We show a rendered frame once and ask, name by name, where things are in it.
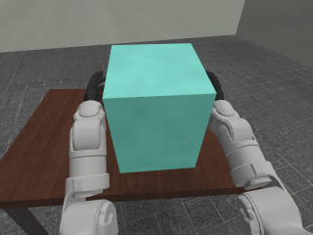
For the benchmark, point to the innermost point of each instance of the robot left hand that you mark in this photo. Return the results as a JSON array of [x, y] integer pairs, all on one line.
[[92, 91]]

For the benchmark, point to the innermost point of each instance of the right robot upper arm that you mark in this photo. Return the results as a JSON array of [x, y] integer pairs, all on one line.
[[269, 211]]

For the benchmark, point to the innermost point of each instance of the robot right hand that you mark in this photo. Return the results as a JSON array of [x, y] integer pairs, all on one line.
[[216, 84]]

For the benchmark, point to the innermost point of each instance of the robot right forearm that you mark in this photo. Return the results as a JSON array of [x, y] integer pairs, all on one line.
[[249, 169]]

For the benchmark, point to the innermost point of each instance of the left robot upper arm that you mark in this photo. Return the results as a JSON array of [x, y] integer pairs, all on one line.
[[95, 217]]

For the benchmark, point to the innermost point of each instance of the table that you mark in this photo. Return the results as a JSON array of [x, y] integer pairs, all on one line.
[[34, 170]]

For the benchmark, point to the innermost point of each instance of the robot left forearm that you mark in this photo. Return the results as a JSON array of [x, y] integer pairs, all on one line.
[[87, 150]]

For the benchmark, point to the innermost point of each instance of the carton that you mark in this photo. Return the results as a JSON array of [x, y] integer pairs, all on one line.
[[158, 100]]

